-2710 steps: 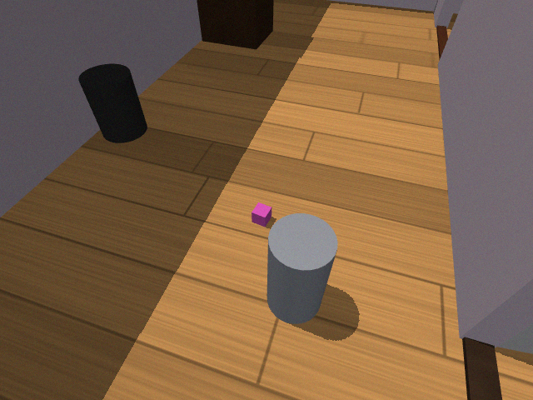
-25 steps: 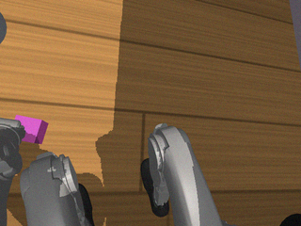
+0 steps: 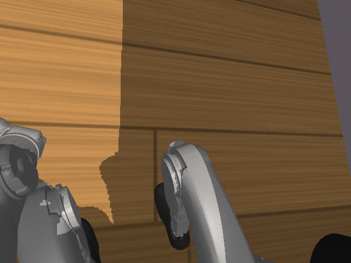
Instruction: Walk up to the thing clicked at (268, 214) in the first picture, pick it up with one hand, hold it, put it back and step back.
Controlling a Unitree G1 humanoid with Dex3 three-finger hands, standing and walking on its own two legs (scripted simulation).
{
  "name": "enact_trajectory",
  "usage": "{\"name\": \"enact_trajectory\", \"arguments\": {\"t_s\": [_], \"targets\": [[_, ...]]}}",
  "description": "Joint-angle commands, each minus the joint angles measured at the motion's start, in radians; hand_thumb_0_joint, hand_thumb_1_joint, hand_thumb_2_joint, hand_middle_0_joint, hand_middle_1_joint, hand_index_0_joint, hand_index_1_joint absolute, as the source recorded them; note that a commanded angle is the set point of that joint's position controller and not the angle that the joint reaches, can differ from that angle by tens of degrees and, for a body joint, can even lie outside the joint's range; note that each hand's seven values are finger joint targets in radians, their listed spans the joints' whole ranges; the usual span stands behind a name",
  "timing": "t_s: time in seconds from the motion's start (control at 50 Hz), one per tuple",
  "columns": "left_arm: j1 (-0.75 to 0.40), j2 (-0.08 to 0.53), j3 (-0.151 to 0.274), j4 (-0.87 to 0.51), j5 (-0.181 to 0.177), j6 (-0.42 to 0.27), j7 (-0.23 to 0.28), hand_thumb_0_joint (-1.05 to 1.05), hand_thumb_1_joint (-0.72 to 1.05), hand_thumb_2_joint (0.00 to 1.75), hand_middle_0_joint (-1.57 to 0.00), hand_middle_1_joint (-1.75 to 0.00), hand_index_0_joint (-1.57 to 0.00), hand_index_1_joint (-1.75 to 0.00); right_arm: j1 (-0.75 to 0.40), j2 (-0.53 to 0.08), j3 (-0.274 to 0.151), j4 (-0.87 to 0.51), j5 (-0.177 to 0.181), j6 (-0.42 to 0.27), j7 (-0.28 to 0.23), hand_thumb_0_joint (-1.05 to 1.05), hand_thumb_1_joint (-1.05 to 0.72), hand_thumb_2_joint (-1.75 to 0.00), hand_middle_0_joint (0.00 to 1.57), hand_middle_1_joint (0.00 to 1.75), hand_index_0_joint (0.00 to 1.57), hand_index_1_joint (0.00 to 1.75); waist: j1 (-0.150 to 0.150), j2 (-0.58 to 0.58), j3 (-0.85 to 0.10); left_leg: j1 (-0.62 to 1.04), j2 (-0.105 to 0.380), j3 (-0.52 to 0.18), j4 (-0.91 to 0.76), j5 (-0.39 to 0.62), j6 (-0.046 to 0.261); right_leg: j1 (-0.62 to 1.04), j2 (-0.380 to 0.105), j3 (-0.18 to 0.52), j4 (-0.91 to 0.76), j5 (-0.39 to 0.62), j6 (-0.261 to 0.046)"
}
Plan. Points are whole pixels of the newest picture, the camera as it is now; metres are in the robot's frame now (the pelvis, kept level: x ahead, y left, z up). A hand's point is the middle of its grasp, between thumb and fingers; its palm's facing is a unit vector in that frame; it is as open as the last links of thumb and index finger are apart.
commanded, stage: approach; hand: left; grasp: from above
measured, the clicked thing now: (15, 157) +0.42 +0.26 -0.30
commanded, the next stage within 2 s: close in in 0.38 s
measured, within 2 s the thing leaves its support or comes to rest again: neither
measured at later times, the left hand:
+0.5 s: hand out of the picture +0.43 +0.27 -0.17, palm faces -0.15 -0.43 -0.89, open 14.1 cm
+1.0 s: hand (9, 147) +0.43 +0.25 -0.23, palm faces -0.05 -0.46 -0.89, open 14.0 cm
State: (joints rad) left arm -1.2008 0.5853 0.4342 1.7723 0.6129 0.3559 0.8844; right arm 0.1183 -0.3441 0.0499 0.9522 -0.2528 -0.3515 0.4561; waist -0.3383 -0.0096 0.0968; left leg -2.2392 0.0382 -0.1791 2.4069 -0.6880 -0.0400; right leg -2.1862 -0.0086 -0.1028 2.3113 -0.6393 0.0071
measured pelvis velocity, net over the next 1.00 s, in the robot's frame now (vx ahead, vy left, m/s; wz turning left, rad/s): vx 0.00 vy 0.01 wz -0.01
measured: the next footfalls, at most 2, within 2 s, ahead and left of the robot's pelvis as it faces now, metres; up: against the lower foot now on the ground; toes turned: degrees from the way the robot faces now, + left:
none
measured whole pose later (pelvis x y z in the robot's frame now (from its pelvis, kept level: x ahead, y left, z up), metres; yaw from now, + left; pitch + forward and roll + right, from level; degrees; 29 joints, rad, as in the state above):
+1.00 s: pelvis +0.00 +0.01 -0.02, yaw -1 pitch +25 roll -9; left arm -1.19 0.70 0.41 1.77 0.44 0.36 0.92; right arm 0.06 -0.42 0.15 0.88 -0.27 -0.33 0.50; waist -0.38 -0.05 0.24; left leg -2.24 0.02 -0.21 2.49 -0.69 -0.04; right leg -2.16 -0.01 -0.12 2.37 -0.65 0.02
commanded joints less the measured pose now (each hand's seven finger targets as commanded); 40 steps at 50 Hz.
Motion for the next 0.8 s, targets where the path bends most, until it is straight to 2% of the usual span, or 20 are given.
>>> {"name": "enact_trajectory", "arguments": {"t_s": [0.0, 0.04, 0.08, 0.14, 0.2, 0.22, 0.24, 0.28, 0.32, 0.36, 0.42, 0.5, 0.52, 0.54, 0.58, 0.62, 0.66, 0.68, 0.74, 0.78], "targets": [[-0.238, 0.351, 0.053, -0.107, -0.016, 0.034, 0.103, 0.0, -0.61, 1.02, -0.08, -1.02, -0.05, -1.05, 0.193, -0.299, -0.061, 0.014, -0.007, 0.021, 0.006, 0.0, -0.9, -0.9, 0.2, 0.3, 0.2, 0.3, 0.014, 0.279, -0.665, 0.429, -0.032, 0.136, -0.195, 0.141, 0.068, 0.439, 0.013, -0.094, -0.23, 0.207, 0.014], [-0.244, 0.385, 0.068, -0.15, -0.028, 0.045, 0.101, 0.0, -0.6, 1.01, -0.08, -1.02, -0.06, -1.05, 0.165, -0.299, -0.05, 0.004, -0.01, 0.034, 0.013, 0.0, -0.9, -0.9, 0.2, 0.3, 0.2, 0.3, 0.019, 0.292, -0.651, 0.431, -0.03, 0.143, -0.186, 0.15, 0.068, 0.446, 0.011, -0.093, -0.228, 0.223, 0.018], [-0.255, 0.43, 0.082, -0.182, -0.013, 0.05, 0.083, 0.0, -0.58, 0.99, -0.08, -1.03, -0.06, -1.05, 0.16, -0.298, -0.047, 0.017, -0.005, 0.047, 0.018, 0.0, -0.9, -0.9, 0.2, 0.3, 0.2, 0.3, 0.019, 0.317, -0.654, 0.4, -0.029, 0.154, -0.197, 0.136, 0.067, 0.45, 0.016, -0.083, -0.243, 0.214, 0.018], [-0.242, 0.378, 0.078, -0.176, -0.03, 0.064, 0.037, 0.0, -0.58, 1.0, -0.08, -1.01, -0.06, -1.03, 0.191, -0.29, -0.046, 0.002, 0.006, 0.055, 0.033, 0.0, -0.9, -0.9, 0.2, 0.3, 0.2, 0.3, 0.004, 0.312, -0.702, 0.411, -0.021, 0.141, -0.213, 0.14, 0.057, 0.437, 0.023, -0.086, -0.247, 0.212, 0.01], [-0.28, 0.268, 0.009, -0.173, -0.051, 0.072, -0.039, 0.0, -0.56, 1.0, -0.08, -1.02, -0.07, -1.04, 0.225, -0.277, -0.045, 0.003, 0.017, 0.053, 0.039, 0.0, -0.9, -0.9, 0.2, 0.3, 0.2, 0.3, -0.035, 0.27, -0.752, 0.379, -0.018, 0.146, -0.212, 0.161, 0.044, 0.443, 0.037, -0.08, -0.261, 0.225, 0.013], [-0.3, 0.228, -0.041, -0.166, -0.047, 0.074, -0.063, 0.0, -0.54, 0.98, -0.08, -1.03, -0.07, -1.04, 0.215, -0.278, -0.047, 0.014, 0.028, 0.049, 0.038, 0.0, -0.9, -0.9, 0.2, 0.3, 0.2, 0.3, -0.041, 0.241, -0.743, 0.343, -0.014, 0.141, -0.213, 0.138, 0.039, 0.423, 0.041, -0.08, -0.264, 0.196, 0.011], [-0.31, 0.207, -0.062, -0.17, -0.037, 0.073, -0.081, 0.0, -0.54, 1.01, -0.09, -1.03, -0.07, -1.05, 0.251, -0.277, -0.045, 0.013, 0.035, 0.045, 0.037, 0.0, -0.89, -0.89, 0.2, 0.3, 0.2, 0.3, -0.052, 0.243, -0.768, 0.355, -0.014, 0.133, -0.209, 0.144, 0.038, 0.413, 0.042, -0.076, -0.264, 0.202, 0.009], [-0.321, 0.151, -0.113, -0.162, -0.038, 0.069, -0.099, 0.0, -0.53, 0.99, -0.09, -1.02, -0.07, -1.03, 0.278, -0.287, -0.054, 0.022, 0.058, 0.036, 0.028, 0.0, -0.89, -0.89, 0.2, 0.3, 0.2, 0.3, -0.047, 0.258, -0.767, 0.373, -0.009, 0.114, -0.225, 0.117, 0.03, 0.37, 0.048, -0.073, -0.261, 0.169, 0.0], [-0.366, 0.095, -0.16, -0.153, -0.037, 0.063, -0.11, 0.0, -0.52, 0.98, -0.09, -1.04, -0.08, -1.04, 0.286, -0.28, -0.05, 0.028, 0.06, 0.027, 0.019, 0.0, -0.89, -0.89, 0.2, 0.3, 0.2, 0.3, -0.07, 0.241, -0.748, 0.392, -0.011, 0.096, -0.231, 0.095, 0.024, 0.33, 0.047, -0.084, -0.251, 0.149, -0.003], [-0.356, 0.118, -0.153, -0.124, -0.013, 0.057, -0.095, 0.0, -0.55, 1.0, -0.08, -1.02, -0.07, -1.03, 0.307, -0.283, -0.055, 0.032, 0.067, 0.021, 0.011, 0.0, -0.89, -0.89, 0.2, 0.3, 0.2, 0.3, -0.05, 0.241, -0.734, 0.385, -0.013, 0.093, -0.241, 0.089, 0.026, 0.319, 0.048, -0.077, -0.255, 0.144, -0.01], [-0.327, 0.156, -0.138, -0.092, 0.022, 0.048, -0.068, 0.0, -0.57, 1.01, -0.08, -1.01, -0.07, -1.02, 0.266, -0.282, -0.059, 0.038, 0.058, 0.012, 0.001, 0.0, -0.89, -0.89, 0.2, 0.3, 0.2, 0.3, -0.031, 0.245, -0.64, 0.382, -0.018, 0.08, -0.262, 0.04, 0.032, 0.261, 0.041, -0.091, -0.257, 0.087, -0.015], [-0.257, 0.239, -0.07, -0.066, 0.047, 0.036, -0.006, 0.0, -0.58, 1.02, -0.09, -1.0, -0.07, -1.02, 0.24, -0.279, -0.051, 0.011, 0.045, 0.009, -0.003, 0.0, -0.89, -0.89, 0.2, 0.3, 0.2, 0.3, 0.006, 0.254, -0.636, 0.406, -0.017, 0.092, -0.257, 0.08, 0.04, 0.313, 0.038, -0.09, -0.251, 0.129, -0.014], [-0.267, 0.249, -0.062, -0.075, 0.039, 0.037, 0.014, 0.0, -0.58, 1.01, -0.09, -1.02, -0.07, -1.04, 0.219, -0.286, -0.055, 0.009, 0.029, 0.008, -0.001, 0.0, -0.89, -0.9, 0.2, 0.3, 0.2, 0.3, -0.004, 0.253, -0.618, 0.406, -0.022, 0.095, -0.253, 0.088, 0.047, 0.34, 0.03, -0.1, -0.242, 0.142, -0.009], [-0.262, 0.267, -0.029, -0.068, 0.035, 0.033, 0.037, 0.0, -0.61, 1.03, -0.09, -1.0, -0.06, -1.03, 0.233, -0.287, -0.058, 0.013, 0.026, 0.011, 0.001, 0.0, -0.89, -0.9, 0.2, 0.3, 0.2, 0.3, -0.001, 0.247, -0.629, 0.4, -0.021, 0.102, -0.241, 0.095, 0.051, 0.365, 0.037, -0.092, -0.249, 0.142, -0.007], [-0.272, 0.273, -0.014, -0.066, 0.014, 0.031, 0.071, 0.0, -0.61, 1.02, -0.08, -1.0, -0.06, -1.03, 0.206, -0.291, -0.048, 0.004, 0.012, 0.013, 0.006, 0.0, -0.89, -0.9, 0.2, 0.3, 0.2, 0.3, -0.019, 0.252, -0.615, 0.402, -0.022, 0.1, -0.217, 0.095, 0.056, 0.363, 0.033, -0.097, -0.245, 0.148, -0.002], [-0.264, 0.284, 0.01, -0.067, -0.025, 0.022, 0.092, 0.0, -0.61, 1.03, -0.09, -1.0, -0.06, -1.03, 0.195, -0.308, -0.046, -0.008, -0.001, 0.011, 0.014, 0.0, -0.89, -0.9, 0.2, 0.3, 0.2, 0.3, -0.04, 0.25, -0.604, 0.43, -0.025, 0.101, -0.199, 0.098, 0.059, 0.374, 0.022, -0.108, -0.23, 0.145, 0.005], [-0.276, 0.297, -0.004, -0.1, -0.055, 0.014, 0.102, 0.0, -0.57, 0.99, -0.09, -0.99, -0.06, -1.02, 0.155, -0.32, -0.04, 0.0, -0.013, 0.008, 0.019, 0.0, -0.9, -0.9, 0.2, 0.3, 0.2, 0.3, -0.055, 0.265, -0.579, 0.426, -0.03, 0.112, -0.185, 0.094, 0.061, 0.382, 0.017, -0.116, -0.228, 0.139, 0.012], [-0.258, 0.299, 0.011, -0.075, -0.064, 0.009, 0.102, 0.0, -0.55, 0.98, -0.09, -1.0, -0.07, -1.02, 0.17, -0.326, -0.036, -0.016, -0.01, 0.012, 0.024, 0.0, -0.9, -0.9, 0.2, 0.3, 0.2, 0.3, -0.062, 0.257, -0.597, 0.419, -0.031, 0.116, -0.183, 0.091, 0.061, 0.394, 0.022, -0.107, -0.24, 0.132, 0.011], [-0.281, 0.255, -0.025, -0.066, -0.114, 0.002, 0.074, 0.0, -0.56, 0.99, -0.09, -1.0, -0.07, -1.03, 0.16, -0.328, -0.008, -0.034, -0.017, 0.012, 0.034, 0.0, -0.9, -0.9, 0.2, 0.3, 0.2, 0.3, -0.09, 0.271, -0.592, 0.414, -0.031, 0.11, -0.173, 0.1, 0.054, 0.377, 0.02, -0.116, -0.224, 0.152, 0.013], [-0.296, 0.255, -0.051, -0.083, -0.128, -0.002, 0.065, 0.0, -0.54, 0.98, -0.09, -1.01, -0.07, -1.03, 0.141, -0.346, -0.002, -0.034, -0.017, 0.01, 0.036, 0.0, -0.9, -0.9, 0.2, 0.3, 0.2, 0.3, -0.097, 0.287, -0.58, 0.433, -0.026, 0.097, -0.174, 0.093, 0.048, 0.368, 0.013, -0.128, -0.207, 0.156, 0.013]]}}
